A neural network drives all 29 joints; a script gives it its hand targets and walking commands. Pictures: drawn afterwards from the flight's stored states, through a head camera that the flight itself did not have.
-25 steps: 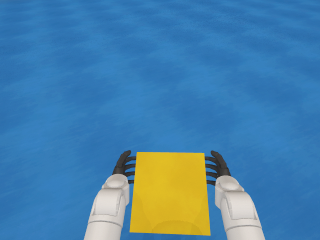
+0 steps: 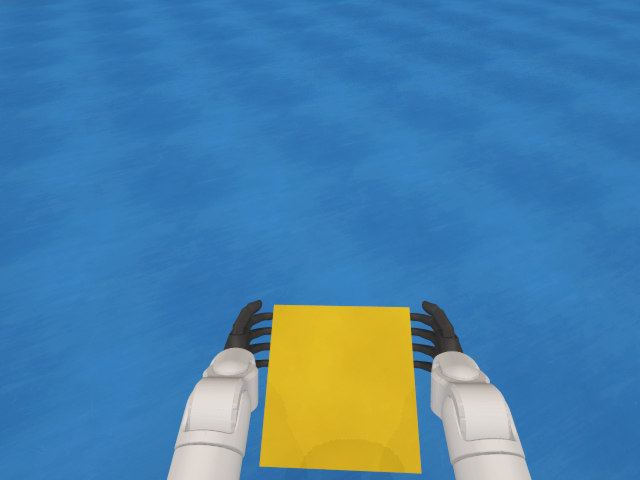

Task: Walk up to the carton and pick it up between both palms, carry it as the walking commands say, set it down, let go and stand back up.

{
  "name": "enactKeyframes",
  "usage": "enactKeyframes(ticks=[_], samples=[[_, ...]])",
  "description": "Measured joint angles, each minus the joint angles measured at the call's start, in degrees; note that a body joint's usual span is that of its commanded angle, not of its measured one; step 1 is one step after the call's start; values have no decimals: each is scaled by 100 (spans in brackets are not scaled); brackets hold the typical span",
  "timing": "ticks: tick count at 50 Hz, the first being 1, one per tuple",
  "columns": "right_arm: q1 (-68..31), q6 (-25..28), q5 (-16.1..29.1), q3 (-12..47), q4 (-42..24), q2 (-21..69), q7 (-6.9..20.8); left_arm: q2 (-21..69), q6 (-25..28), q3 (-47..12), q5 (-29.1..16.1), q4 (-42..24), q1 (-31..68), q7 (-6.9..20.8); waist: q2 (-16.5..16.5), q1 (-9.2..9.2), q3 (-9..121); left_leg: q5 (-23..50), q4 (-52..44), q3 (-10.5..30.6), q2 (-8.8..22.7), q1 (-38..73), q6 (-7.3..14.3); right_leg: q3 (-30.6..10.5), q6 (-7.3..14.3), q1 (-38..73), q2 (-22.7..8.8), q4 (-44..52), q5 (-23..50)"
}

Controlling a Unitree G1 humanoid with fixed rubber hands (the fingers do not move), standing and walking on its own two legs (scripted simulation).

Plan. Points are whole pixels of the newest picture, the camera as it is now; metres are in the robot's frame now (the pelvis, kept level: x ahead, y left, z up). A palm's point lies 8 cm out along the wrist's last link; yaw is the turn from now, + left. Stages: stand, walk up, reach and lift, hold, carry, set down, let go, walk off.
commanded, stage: carry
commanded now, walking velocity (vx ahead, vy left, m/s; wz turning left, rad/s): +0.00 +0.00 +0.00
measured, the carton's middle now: (340, 393) +0.29 +0.00 -0.07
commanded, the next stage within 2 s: none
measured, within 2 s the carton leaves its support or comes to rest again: neither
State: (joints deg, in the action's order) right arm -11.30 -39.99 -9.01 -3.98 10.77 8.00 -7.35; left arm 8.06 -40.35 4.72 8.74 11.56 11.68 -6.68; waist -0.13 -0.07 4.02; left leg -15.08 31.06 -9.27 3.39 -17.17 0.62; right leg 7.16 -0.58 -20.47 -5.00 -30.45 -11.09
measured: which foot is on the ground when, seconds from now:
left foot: down 0.00-0.66, up 0.68-0.84, down 0.86-1.00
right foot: down 0.00-0.86, up 0.88-1.00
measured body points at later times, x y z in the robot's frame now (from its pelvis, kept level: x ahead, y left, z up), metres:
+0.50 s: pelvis -0.03 +0.00 -0.02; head -0.02 +0.00 +0.43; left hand +0.26 +0.15 +0.05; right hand +0.28 -0.10 +0.06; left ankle +0.01 +0.11 -0.73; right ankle +0.05 -0.13 -0.73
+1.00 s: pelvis -0.14 -0.03 -0.02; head -0.08 +0.02 +0.43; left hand +0.11 +0.21 +0.03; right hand +0.20 -0.03 +0.04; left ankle -0.11 +0.09 -0.73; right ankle -0.07 -0.15 -0.66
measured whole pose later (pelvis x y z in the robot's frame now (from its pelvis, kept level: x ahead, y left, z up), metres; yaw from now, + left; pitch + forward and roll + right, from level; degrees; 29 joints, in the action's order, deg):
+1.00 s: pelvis -0.14 -0.03 -0.02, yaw +20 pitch +5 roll -2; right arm -21.6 -68.4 -7.1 -5.4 -10.3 10.8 -12.1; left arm 10.5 -69.2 5.8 5.2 -12.3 20.9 -14.4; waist -0.2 -0.1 -4.4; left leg -13.6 40.8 -0.1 1.4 -31.7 1.3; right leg 5.1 -3.7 -40.4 -5.0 -67.9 -26.1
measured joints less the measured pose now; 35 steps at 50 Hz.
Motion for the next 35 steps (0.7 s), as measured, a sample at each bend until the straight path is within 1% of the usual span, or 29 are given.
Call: enactKeyframes(ticks=[11, 12, 13, 14, 16, 18, 21, 25, 29, 31, 33, 34, 35], samples=[[35, -48, 44, 23, -95, -5, -25, -5, -45, -28, -43, -93, -30, -23, 0, 1, -13, 3, -2, -3, 1, -3, 4, 3, -8, 2, -6, 13, 10], [103, -220, 189, 88, -395, -16, -135, -15, -213, -102, -186, -389, -97, -136, 1, 13, -54, -1, 24, 9, -2, -28, 4, 14, -10, -15, -15, -12, 3], [198, -492, 422, 235, -907, -29, -244, -28, -475, -263, -418, -888, -187, -250, 0, 26, -128, -12, 83, 27, -7, -79, 4, 30, -14, -57, -33, -74, -17], [256, -776, 541, 324, -1416, -40, -384, -39, -746, -375, -542, -1381, -241, -385, -4, 39, -202, -30, 167, 51, -16, -154, 7, 50, -16, -121, -58, -166, -48], [218, -1295, 625, 327, -2107, -36, -452, -35, -1245, -451, -636, -2043, -205, -472, -8, 68, -264, -69, 353, 114, -45, -333, 17, 103, -18, -274, -123, -375, -127], [58, -1740, 602, 244, -2381, -12, -426, -13, -1661, -421, -619, -2300, -70, -449, -10, 99, -234, -104, 537, 191, -83, -511, 27, 171, -18, -416, -198, -583, -211], [-237, -2259, 499, 120, -2381, 43, -381, 33, -2151, -297, -518, -2306, 177, -412, -16, 127, -155, -130, 785, 314, -140, -770, 39, 282, -6, -606, -303, -847, -304], [-550, -2692, 374, 67, -2241, 119, -423, 94, -2580, -131, -377, -2212, 439, -442, -3, 111, -161, -56, 989, 475, -200, -1101, 64, 443, 36, -826, -405, -1031, -293], [-779, -2882, 288, 76, -2118, 186, -634, 152, -2823, -1, -354, -2176, 652, -530, 63, 23, -307, 116, 1059, 651, -212, -1390, 50, 590, 65, -990, -403, -1046, -209], [-868, -2926, 247, 12, -2101, 215, -605, 178, -2879, 75, -359, -2169, 739, -540, 134, -13, -415, 232, 1042, 777, -198, -1500, 23, 631, 92, -1031, -317, -1016, -260], [-916, -2960, 205, -46, -2152, 232, -564, 201, -2907, 101, -372, -2190, 807, -558, 200, -50, -515, 291, 1055, 900, -184, -1607, -5, 697, 162, -1019, -240, -876, -40], [-928, -2967, 186, -79, -2193, 235, -533, 213, -2916, 90, -372, -2208, 841, -577, 172, -75, -549, -36, 1276, 912, -202, -1732, -6, 735, 210, -1046, -272, -844, 152], [-936, -2958, 168, -115, -2228, 237, -507, 224, -2908, 67, -367, -2217, 875, -602, 115, -79, -579, -495, 1777, 843, -219, -1922, -30, 770, 248, -1104, -341, -887, 169]])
